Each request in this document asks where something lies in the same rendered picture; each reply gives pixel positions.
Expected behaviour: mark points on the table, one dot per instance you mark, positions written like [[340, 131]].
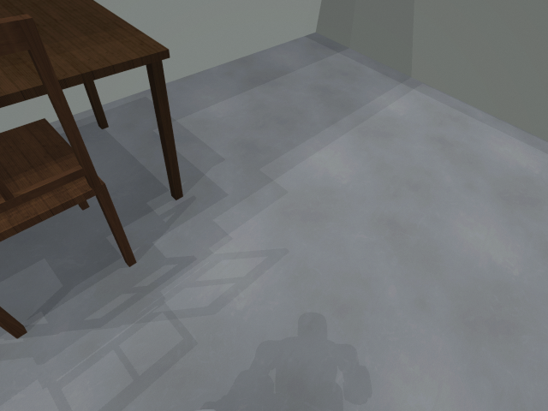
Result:
[[86, 42]]

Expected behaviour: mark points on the chair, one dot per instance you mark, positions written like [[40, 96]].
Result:
[[42, 175]]

